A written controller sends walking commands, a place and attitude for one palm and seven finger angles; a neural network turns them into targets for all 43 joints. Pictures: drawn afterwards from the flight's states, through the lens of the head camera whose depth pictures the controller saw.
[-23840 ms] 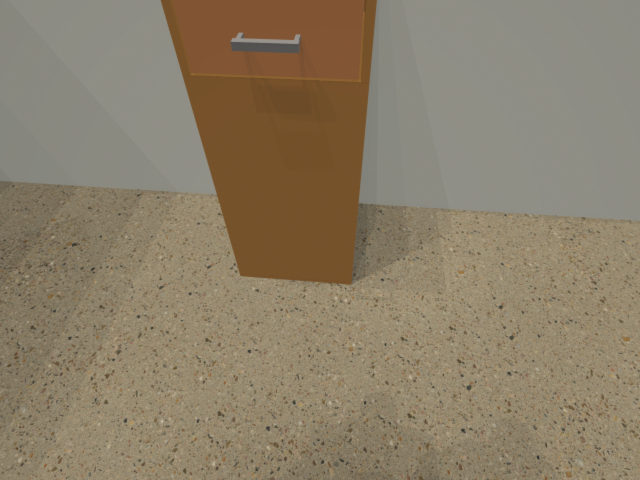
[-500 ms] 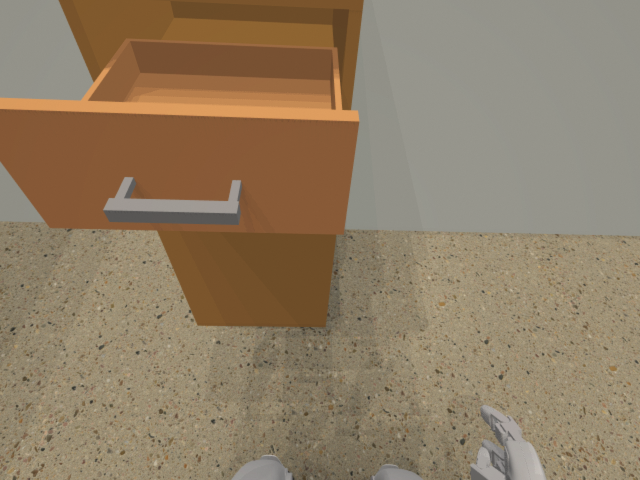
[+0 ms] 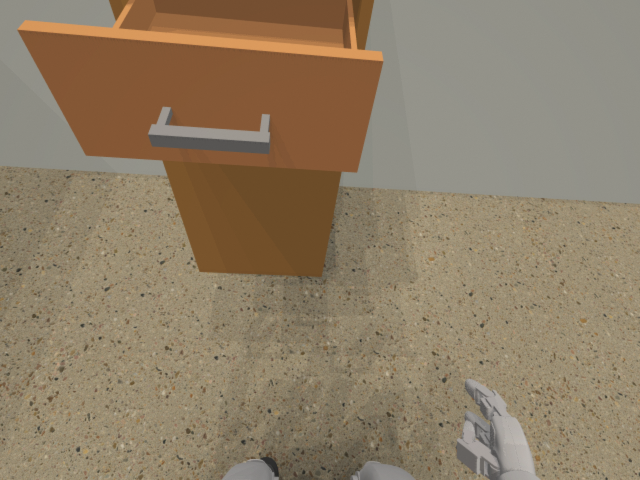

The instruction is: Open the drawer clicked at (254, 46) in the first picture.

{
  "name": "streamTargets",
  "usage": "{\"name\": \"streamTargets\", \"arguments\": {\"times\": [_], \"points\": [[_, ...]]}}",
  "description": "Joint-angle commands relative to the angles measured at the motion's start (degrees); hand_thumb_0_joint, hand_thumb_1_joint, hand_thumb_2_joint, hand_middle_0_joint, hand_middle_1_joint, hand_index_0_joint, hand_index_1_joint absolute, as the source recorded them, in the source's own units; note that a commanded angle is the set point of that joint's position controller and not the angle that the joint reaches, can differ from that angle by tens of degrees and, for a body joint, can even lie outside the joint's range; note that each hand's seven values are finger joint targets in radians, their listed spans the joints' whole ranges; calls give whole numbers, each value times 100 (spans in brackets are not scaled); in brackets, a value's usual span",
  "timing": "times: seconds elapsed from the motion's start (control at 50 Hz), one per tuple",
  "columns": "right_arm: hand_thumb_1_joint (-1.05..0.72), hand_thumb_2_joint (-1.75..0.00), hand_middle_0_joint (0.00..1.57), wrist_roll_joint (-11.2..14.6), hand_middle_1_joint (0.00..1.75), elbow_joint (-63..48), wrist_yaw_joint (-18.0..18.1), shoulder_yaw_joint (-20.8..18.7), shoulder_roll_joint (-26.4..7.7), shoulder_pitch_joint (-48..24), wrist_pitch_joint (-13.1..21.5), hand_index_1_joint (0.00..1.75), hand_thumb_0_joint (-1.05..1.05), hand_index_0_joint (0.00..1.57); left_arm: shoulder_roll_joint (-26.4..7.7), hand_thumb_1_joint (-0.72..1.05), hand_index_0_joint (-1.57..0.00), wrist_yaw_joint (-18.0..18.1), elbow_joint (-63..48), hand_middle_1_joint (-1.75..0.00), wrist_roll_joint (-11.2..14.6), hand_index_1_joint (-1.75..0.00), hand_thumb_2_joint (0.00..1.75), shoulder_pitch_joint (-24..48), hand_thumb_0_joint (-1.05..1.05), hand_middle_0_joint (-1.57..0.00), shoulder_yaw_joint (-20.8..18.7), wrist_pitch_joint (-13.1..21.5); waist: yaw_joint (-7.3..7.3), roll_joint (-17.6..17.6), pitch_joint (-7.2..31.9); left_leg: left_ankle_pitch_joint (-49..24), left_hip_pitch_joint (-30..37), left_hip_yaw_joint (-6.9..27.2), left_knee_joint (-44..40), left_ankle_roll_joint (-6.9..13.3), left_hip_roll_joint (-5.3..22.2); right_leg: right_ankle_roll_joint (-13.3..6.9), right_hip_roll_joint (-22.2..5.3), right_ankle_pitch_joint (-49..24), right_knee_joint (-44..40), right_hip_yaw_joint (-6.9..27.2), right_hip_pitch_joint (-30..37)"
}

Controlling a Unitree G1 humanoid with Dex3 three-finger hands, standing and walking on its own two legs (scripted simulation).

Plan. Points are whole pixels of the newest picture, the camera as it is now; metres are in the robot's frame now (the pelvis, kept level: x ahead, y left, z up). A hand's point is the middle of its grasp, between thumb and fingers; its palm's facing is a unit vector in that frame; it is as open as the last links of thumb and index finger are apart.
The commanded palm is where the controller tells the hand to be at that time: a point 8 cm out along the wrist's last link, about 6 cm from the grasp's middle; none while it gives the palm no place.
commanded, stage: stop stepping back and stand still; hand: left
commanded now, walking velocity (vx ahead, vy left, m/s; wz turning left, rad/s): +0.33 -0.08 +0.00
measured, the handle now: (213, 128) +0.48 +0.18 +0.14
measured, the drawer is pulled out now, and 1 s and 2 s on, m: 0.28 0.28 0.28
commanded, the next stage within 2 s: let the arm hang, fingers relaxed in 0.84 s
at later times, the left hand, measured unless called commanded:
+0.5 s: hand out of the picture +0.12 +0.23 +0.33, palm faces +0.66 -0.70 -0.29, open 7.4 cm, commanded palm +0.06 +0.27 +0.33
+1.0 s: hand out of the picture +0.15 +0.23 +0.24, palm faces +0.44 -0.77 -0.47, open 7.4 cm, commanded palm none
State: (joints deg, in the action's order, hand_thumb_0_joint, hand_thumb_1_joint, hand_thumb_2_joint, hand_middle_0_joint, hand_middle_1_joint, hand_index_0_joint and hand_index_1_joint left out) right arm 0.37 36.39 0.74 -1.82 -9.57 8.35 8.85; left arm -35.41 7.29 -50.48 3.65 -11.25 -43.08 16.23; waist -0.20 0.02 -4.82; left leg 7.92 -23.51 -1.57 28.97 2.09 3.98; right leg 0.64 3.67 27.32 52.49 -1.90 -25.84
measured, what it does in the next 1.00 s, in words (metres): steps on the spot: right foot, then left foot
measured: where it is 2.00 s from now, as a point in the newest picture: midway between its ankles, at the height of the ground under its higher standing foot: outside the picture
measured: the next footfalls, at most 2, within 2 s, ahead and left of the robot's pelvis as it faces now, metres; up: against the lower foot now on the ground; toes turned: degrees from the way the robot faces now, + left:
right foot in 0.14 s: -0.04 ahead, -0.12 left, +0.00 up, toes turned +3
left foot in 0.32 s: -0.01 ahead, +0.10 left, +0.00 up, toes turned +4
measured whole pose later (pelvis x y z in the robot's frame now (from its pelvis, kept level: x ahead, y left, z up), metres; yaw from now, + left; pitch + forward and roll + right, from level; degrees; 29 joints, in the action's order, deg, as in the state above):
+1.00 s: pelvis -0.08 +0.00 -0.01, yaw +1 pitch +2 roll -1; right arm 1.7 40.7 0.6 -0.2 -15.0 9.1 9.3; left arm -28.0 4.8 -27.3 1.4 -14.2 -24.0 14.2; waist -0.3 -2.6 2.8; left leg 12.7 -20.5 -2.8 31.6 1.0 1.4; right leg -1.0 0.7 15.9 32.2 -3.7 -16.6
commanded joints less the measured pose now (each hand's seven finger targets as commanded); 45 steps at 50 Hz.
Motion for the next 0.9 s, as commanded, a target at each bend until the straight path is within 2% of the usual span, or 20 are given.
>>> {"name": "streamTargets", "arguments": {"times": [0.0,0.02,0.06,0.08,0.1,0.12,0.14,0.2,0.26,0.28,0.32,0.34,0.38,0.46,0.52,0.56,0.6,0.66,0.7,0.88], "points": [[-90,-90,20,32,30,-894,111,-138,-873,-164,132,30,0,20,-1241,90,-20,145,-306,-30,129,-30,90,606,0,-20,-624,-142,169,-1602,1598,1375,533,961,-1618,176,1038,-21,-81,233,-1006,-315,1084],[-90,-90,20,23,30,-901,154,-89,-907,-191,61,30,0,20,-1225,90,-20,159,-14,-30,126,-30,90,798,0,-20,-527,-244,173,-1637,1363,2482,-43,895,-1935,60,910,-92,-13,185,-1437,-515,1591],[-90,-90,20,14,30,-889,216,-27,-923,-180,-60,30,0,20,-1234,90,-20,130,481,-30,90,-30,90,1029,0,-20,-312,-363,211,-1349,1229,2936,-518,492,-1650,-196,510,-313,-144,92,-2565,-538,2251],[-90,-90,20,-4,30,-898,219,-23,-911,-125,-117,30,0,20,-1372,90,-20,114,692,-30,65,-30,90,1071,0,-20,-304,-415,227,-620,1147,2541,-180,217,-721,-313,187,-564,-561,474,-3414,-41,1724],[-90,-90,20,-22,30,-900,229,-1,-886,-95,-190,30,0,20,-1468,90,-20,99,721,-30,82,-30,90,1126,0,-20,-240,-433,221,356,1080,1731,365,23,843,-414,-96,-990,-1477,964,-4148,1144,705],[-90,-90,20,-50,30,-817,262,74,-910,-107,-241,30,0,20,-1642,90,-20,132,601,-30,129,-30,90,1405,0,-20,-280,-376,158,696,1040,1055,367,-8,1934,-411,-221,-1248,-2258,346,-4458,1761,248],[-90,-90,20,58,30,-857,249,112,-873,-265,-212,30,0,20,-1470,90,-20,166,378,-30,29,-30,90,1672,0,-20,-92,-342,42,980,1109,1348,-344,81,2569,-371,-255,-1288,-2337,239,-4391,1970,718],[-90,-90,20,38,30,-787,316,106,-932,-257,-224,30,0,20,-832,90,-20,192,767,-30,-24,-30,90,1223,0,-20,270,-444,137,600,581,1312,-61,40,1795,-207,5,-928,-1927,393,-3963,981,284],[-90,-90,20,-17,30,-725,435,134,-946,-145,-199,30,0,20,-769,90,-20,237,743,-30,-96,-30,90,1397,0,-20,522,-372,165,-12,424,1436,757,-108,198,-59,-54,-756,-1594,753,-3459,688,12],[-90,-90,20,-14,30,-805,452,103,-1016,-85,-153,30,0,20,-791,90,-20,245,568,-30,-104,-30,90,1446,0,-20,516,-318,145,-391,450,1724,743,211,-266,59,89,-614,-1265,523,-3014,506,161],[-90,-90,20,48,30,-939,462,34,-1131,-35,-73,30,0,20,-911,90,-20,258,299,-30,-108,-30,90,1594,0,-20,352,-189,105,-1260,658,1905,859,1410,-894,376,853,-240,-517,-301,-1914,-33,128],[-90,-90,20,40,30,-876,459,56,-1076,1,-73,30,0,20,-994,90,-20,230,221,-30,-109,-30,90,1614,0,-20,287,-130,161,-1635,773,2840,646,1944,-1490,442,1150,-126,-363,-14,-1254,-232,205],[-90,-90,20,-20,30,-893,415,13,-960,-8,56,30,0,20,-955,90,-20,243,128,-30,-179,-30,90,1711,0,-20,213,-123,199,-1423,803,2884,364,2166,-1776,595,1359,-111,-380,-60,-568,-64,349],[-90,-90,20,26,30,-925,333,24,-967,-83,124,30,0,20,-913,90,-20,228,24,-30,-127,-30,90,909,0,-20,50,-126,86,-896,1224,1359,51,500,-603,115,536,-240,-535,-1017,-2608,21,1772],[-90,-90,20,59,30,-833,257,5,-861,25,78,30,0,20,-1066,90,-20,247,1,-30,-26,-30,90,620,0,-20,-213,-61,139,382,1264,1017,261,-1,696,-151,-51,-655,-1508,-973,-3527,1387,1324],[-90,-90,20,95,30,-761,228,33,-816,-26,22,30,0,20,-1074,90,-20,268,137,-30,-3,-30,90,424,0,-20,-310,-49,120,378,1061,994,123,19,1125,-206,-84,-848,-1850,-1974,-3609,1491,1400],[-90,-90,20,104,30,-696,233,55,-808,24,17,30,0,20,-968,90,-20,253,350,-30,-19,-30,90,503,0,-20,-266,-9,179,227,1054,506,493,99,475,-192,-17,-677,-1633,-2782,-3266,1006,1464],[-90,-90,20,128,30,-698,283,-7,-933,-3,-21,30,0,20,-933,90,-20,195,853,-30,-40,-30,90,426,0,-20,-169,-40,123,-352,1092,-1092,1221,375,-134,-68,310,-219,-895,-2697,-2867,368,1225],[-90,-90,20,133,30,-761,285,4,-943,-31,-52,30,0,20,-897,90,-20,153,755,-30,-60,-30,90,590,0,-20,-93,-17,110,-605,1141,-1236,1122,551,-386,4,471,-88,-653,-2548,-2740,165,1364],[-90,-90,20,88,30,-937,239,-19,-880,-173,5,30,0,20,-760,90,-20,161,-380,-30,17,-30,90,-165,0,-20,-99,72,91,-360,1464,-655,1088,350,-291,-73,204,-174,-814,-2525,-3190,430,1621]]}}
